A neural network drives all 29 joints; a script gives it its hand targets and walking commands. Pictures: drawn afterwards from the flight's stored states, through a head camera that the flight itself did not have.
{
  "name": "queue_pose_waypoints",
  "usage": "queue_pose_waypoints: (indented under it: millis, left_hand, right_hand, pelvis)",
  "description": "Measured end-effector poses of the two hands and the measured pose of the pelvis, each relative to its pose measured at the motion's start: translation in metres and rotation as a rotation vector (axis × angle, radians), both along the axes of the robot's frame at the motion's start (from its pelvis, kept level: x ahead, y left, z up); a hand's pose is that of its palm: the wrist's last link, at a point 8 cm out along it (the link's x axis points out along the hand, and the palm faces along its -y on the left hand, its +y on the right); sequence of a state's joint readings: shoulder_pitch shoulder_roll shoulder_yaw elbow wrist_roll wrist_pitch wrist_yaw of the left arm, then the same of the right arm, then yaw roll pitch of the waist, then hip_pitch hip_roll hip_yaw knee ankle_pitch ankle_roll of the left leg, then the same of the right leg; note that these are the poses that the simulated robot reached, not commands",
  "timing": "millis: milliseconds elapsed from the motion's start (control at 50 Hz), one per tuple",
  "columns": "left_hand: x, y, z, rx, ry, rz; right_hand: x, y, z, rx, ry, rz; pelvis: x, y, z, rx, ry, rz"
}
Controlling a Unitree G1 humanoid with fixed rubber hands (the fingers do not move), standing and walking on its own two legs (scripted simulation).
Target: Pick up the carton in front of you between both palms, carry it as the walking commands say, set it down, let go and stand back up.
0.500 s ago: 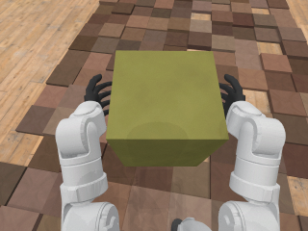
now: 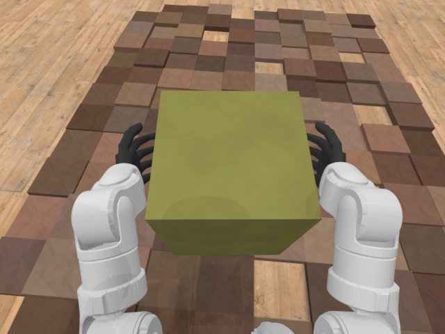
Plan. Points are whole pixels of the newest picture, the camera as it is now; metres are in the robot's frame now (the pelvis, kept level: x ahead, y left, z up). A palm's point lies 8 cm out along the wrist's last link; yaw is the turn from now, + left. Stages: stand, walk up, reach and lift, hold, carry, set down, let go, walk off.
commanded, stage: carry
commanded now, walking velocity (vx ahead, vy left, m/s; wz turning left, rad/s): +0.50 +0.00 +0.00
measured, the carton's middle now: (228, 184) +0.36 -0.02 +0.07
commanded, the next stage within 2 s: none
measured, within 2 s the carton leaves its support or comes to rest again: neither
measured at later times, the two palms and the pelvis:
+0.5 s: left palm (157, 74) +0.66 +0.12 +0.09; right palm (282, 68) +0.68 -0.18 +0.09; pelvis +0.32 -0.05 -0.01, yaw +1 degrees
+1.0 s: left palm (177, 10) +1.00 +0.08 +0.09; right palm (274, 15) +0.96 -0.22 +0.09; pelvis +0.65 -0.02 -0.02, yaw -3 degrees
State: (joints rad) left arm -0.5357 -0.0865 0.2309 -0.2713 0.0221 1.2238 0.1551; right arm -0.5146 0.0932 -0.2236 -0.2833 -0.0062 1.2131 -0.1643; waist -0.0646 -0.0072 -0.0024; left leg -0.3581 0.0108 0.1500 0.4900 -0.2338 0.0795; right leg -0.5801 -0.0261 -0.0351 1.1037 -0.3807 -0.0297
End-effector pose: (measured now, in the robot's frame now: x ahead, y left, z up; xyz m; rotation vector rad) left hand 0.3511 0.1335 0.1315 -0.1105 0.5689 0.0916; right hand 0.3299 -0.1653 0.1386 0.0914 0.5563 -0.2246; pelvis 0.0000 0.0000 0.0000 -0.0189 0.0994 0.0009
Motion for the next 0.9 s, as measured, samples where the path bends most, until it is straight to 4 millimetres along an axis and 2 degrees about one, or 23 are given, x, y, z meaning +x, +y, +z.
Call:
queue_pose_waypoints:
  millis: [100,180,280,380,460,580,660,720,780,840,900]
  left_hand:
    - [0.069,-0.005,0.02,0.015,-0.033,0.006]
    - [0.122,-0.01,0.02,0.024,-0.015,0.033]
    - [0.191,-0.019,0.01,0.058,0.0,0.079]
    - [0.244,-0.018,-0.019,0.064,0.116,0.114]
    - [0.284,-0.016,-0.035,0.042,0.147,0.146]
    - [0.361,-0.012,-0.042,0.032,0.093,0.144]
    - [0.423,-0.006,-0.047,0.03,0.06,0.123]
    - [0.47,-0.002,-0.059,0.018,0.071,0.096]
    - [0.512,-0.01,-0.063,0.037,0.102,0.035]
    - [0.552,-0.025,-0.055,0.032,0.104,-0.013]
    - [0.594,-0.042,-0.045,0.029,0.049,-0.064]
  right_hand:
    - [0.074,-0.006,0.022,0.003,-0.032,0.012]
    - [0.135,-0.011,0.02,0.018,-0.014,0.035]
    - [0.219,-0.02,-0.001,0.039,-0.001,0.086]
    - [0.282,-0.019,-0.031,0.059,0.115,0.111]
    - [0.327,-0.016,-0.047,0.08,0.145,0.108]
    - [0.4,-0.012,-0.055,0.086,0.09,0.093]
    - [0.455,-0.007,-0.059,0.066,0.056,0.083]
    - [0.496,-0.003,-0.064,0.034,0.066,0.068]
    - [0.524,-0.011,-0.067,0.03,0.098,0.02]
    - [0.545,-0.024,-0.063,0.045,0.099,-0.027]
    - [0.572,-0.039,-0.053,0.036,0.046,-0.074]
  pelvis:
    - [0.061,-0.005,0.004,0.007,0.013,0.004]
    - [0.12,-0.016,-0.001,0.034,0.003,0.004]
    - [0.2,-0.035,-0.022,0.044,-0.022,0.013]
    - [0.256,-0.046,-0.015,0.043,-0.001,0.018]
    - [0.301,-0.05,-0.008,0.049,0.009,0.018]
    - [0.377,-0.046,-0.01,0.041,0.013,0.004]
    - [0.44,-0.036,-0.021,0.026,0.005,0.0]
    - [0.488,-0.029,-0.026,0.06,-0.016,-0.014]
    - [0.521,-0.021,-0.021,0.048,-0.018,-0.027]
    - [0.554,-0.014,-0.012,0.016,-0.012,-0.047]
    - [0.588,-0.011,-0.017,-0.014,0.002,-0.055]
